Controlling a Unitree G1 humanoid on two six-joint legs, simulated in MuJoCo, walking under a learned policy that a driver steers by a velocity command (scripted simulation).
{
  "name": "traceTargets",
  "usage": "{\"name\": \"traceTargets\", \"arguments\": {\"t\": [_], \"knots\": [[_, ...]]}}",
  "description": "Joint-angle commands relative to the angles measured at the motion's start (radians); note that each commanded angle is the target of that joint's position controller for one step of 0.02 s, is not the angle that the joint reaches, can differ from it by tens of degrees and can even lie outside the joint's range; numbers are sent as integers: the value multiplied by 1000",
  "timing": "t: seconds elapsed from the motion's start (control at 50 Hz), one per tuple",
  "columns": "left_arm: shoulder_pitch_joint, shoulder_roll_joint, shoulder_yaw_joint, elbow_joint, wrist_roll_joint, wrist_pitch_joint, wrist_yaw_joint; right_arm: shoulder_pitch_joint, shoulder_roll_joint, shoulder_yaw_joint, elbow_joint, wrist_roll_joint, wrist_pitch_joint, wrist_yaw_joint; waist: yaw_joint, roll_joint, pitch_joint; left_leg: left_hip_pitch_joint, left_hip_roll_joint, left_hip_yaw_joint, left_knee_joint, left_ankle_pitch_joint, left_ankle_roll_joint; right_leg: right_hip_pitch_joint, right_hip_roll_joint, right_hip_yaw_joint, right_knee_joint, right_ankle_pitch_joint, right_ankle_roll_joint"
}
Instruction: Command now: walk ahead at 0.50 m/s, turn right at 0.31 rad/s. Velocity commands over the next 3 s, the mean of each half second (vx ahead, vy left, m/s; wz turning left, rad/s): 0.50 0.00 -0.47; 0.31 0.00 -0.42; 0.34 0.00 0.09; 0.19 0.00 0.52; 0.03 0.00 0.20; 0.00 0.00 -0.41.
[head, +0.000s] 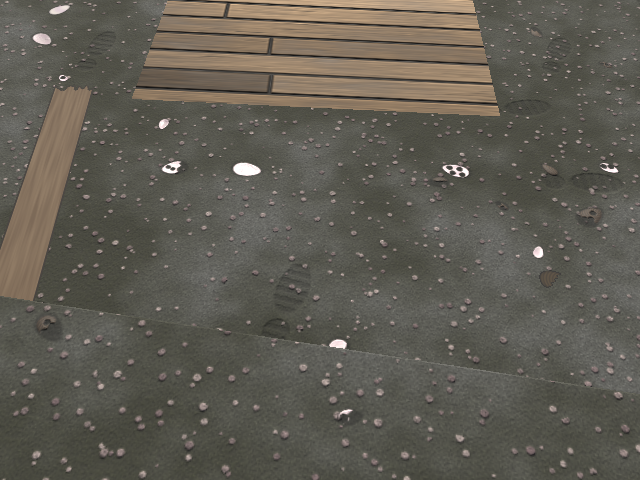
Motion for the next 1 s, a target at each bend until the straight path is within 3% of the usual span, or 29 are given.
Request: {"name": "traceTargets", "arguments": {"t": [0.02, 0.06, 0.1, 0.18, 0.24, 0.32, 0.38, 0.4, 0.42, 0.44, 0.46, 0.48, 0.5, 0.52, 0.54, 0.58, 0.62, 0.66, 0.72, 0.76, 0.84, 0.86, 0.88, 0.9, 0.92, 0.94, 0.96, 0.98, 1.0], "knots": [[-23, 100, 35, -88, 2, -2, 5, 105, -97, -33, 1, -10, -13, -1, -47, 138, -65, 303, 278, -302, -306, 37, 157, -304, -115, 55, 63, 129, 4], [-3, 62, 34, -82, -2, 21, 2, 84, -92, -37, 20, -11, -27, -2, -23, 130, -39, 234, 262, -209, -356, 114, 164, -273, -122, 50, 48, 171, 15], [-40, 53, 36, -101, 3, 33, 5, 89, -108, -46, 41, -14, -34, -8, -19, 101, -9, 225, 264, -137, -379, 186, 165, -321, -125, 64, 12, 242, 26], [-128, 36, 33, -134, 10, 29, -8, 111, -130, -53, 73, -19, -23, -27, -37, 79, 22, 270, 242, -3, -381, 266, 142, -364, -113, 50, -189, 439, 28], [-240, 12, 20, -177, 16, 26, -27, 147, -159, -61, 90, -8, -12, -37, -83, 64, 54, 303, 252, 61, -377, 271, 129, -347, -103, -22, -339, 515, 13], [-344, 14, 17, -244, 12, 28, -51, 203, -189, -72, 120, 10, 17, -41, -116, 61, 90, 442, 297, 98, -324, 334, 117, -393, -89, -78, -438, 422, -20], [-306, 47, 36, -269, 12, 36, -63, 182, -224, -82, 116, 26, 41, -47, -67, 107, 33, 499, 302, 142, -174, 720, 85, -266, -16, -157, -460, 271, -72], [-231, 76, 52, -260, 10, 40, -62, 171, -237, -84, 113, 28, 49, -50, -19, 125, -18, 496, 293, 155, -55, 863, 73, -158, 26, -183, -461, 225, -95], [-87, 120, 79, -228, 8, 42, -54, 149, -241, -83, 109, 35, 54, -51, 65, 113, -92, 436, 261, 178, 136, 886, 47, 46, 71, -195, -522, 270, -128], [69, 194, 115, -191, 6, 51, -34, 151, -218, -72, 98, 27, 47, -53, 140, 44, -178, 230, 217, 180, 413, 654, 0, 342, 33, -77, -573, 321, -177], [55, 312, 130, -191, -1, 47, -22, 246, -60, -25, 43, -20, 23, -39, 18, -237, -240, -238, 21, 120, 795, -332, -65, 680, -236, 466, -629, 250, -349], [90, 250, 107, -225, 10, 28, -31, 180, -113, -25, 25, 12, -20, -24, 74, -137, -414, -355, -28, -141, 929, -442, -55, 757, -337, 790, -796, 107, -422], [65, 185, 88, -211, 18, 17, -37, 76, -165, -41, -4, 51, -39, -16, 93, -71, -279, -440, 23, -167, 910, -353, -31, 683, -310, 656, -825, 141, -360], [12, 158, 79, -212, 14, 12, -37, 53, -154, -35, -13, 45, -48, -19, 53, -17, -171, -426, 63, -156, 824, -266, -17, 535, -265, 525, -822, 211, -322], [-62, 125, 68, -226, 16, 11, -35, 50, -156, -40, -2, 18, -49, -27, 8, 24, -107, -366, 97, -153, 739, -210, -21, 392, -222, 424, -823, 315, -291], [-124, 98, 57, -257, 33, 8, -28, 95, -168, -53, 6, 1, -23, -27, -50, 1, -82, -246, 123, -159, 654, -147, -37, 234, -173, 339, -861, 440, -280], [-110, 115, 62, -249, 25, 2, -18, 93, -143, -49, 4, -9, -2, -30, -59, 4, -66, -225, 118, -138, 565, -112, -68, 164, -151, 281, -880, 512, -284], [-87, 146, 70, -239, 28, 5, 0, 21, -120, -41, -23, -18, 9, -39, -48, 1, -24, -228, 92, -116, 440, -26, -98, 105, -121, 213, -861, 700, -266], [-60, 148, 73, -219, 22, 30, 22, -70, -79, -24, -43, -22, 8, -32, -18, -47, -41, -131, 21, -87, 200, 180, -95, 59, -41, 119, -782, 809, -187], [-34, 144, 72, -209, 24, 47, 32, -95, -75, -23, -51, -20, 6, -16, 6, -73, -87, -56, -23, -69, 129, 307, -85, 70, -32, 120, -742, 792, -154], [-49, 104, 59, -215, 25, 62, 34, -70, -120, -38, -58, -16, 1, -6, -17, -93, -98, -25, -14, -111, 70, 182, -45, 173, -96, 234, -635, 762, -147], [-77, 96, 56, -223, 20, 62, 35, -39, -122, -40, -55, -19, -6, -4, -43, -98, -92, 8, -6, -110, 4, 191, -24, 194, -95, 254, -592, 745, -135], [-107, 87, 53, -236, 17, 59, 36, 3, -135, -44, -50, -29, -15, -4, -74, -82, -109, 94, 14, -111, -85, 339, 3, 198, -55, 246, -515, 741, -106], [-65, 44, 39, -258, 36, 55, 36, 38, -194, -53, -61, -50, -20, -8, -54, 45, -212, 287, 167, -243, -43, 714, 68, 130, 20, 209, -332, 521, -59], [104, 29, 31, -221, 27, 60, 37, 67, -190, -50, -52, -64, -3, -9, -19, 285, -320, 508, 362, -484, -23, 921, 271, -64, 143, 146, -53, -105, 20], [157, 91, 39, -198, 24, 69, 30, 84, -111, -28, -39, -33, 9, 0, -8, 298, -347, 476, 408, -631, -71, 705, 319, -128, 117, 176, 66, -303, 51], [74, 135, 55, -199, 11, 86, 30, 53, -78, -15, -45, -12, 15, 7, -29, 199, -244, 396, 370, -591, -99, 503, 291, -185, 86, 171, 144, -249, 78], [6, 137, 57, -206, 13, 105, 34, 26, -63, -5, -47, -11, 25, 11, -35, 126, -189, 331, 326, -527, -124, 360, 251, -199, 67, 140, 161, -200, 95], [-27, 125, 56, -213, 21, 123, 37, -15, -53, 4, -47, -14, 34, 14, -23, 103, -134, 244, 293, -473, -160, 231, 226, -190, 41, 125, 107, -165, 101]]}}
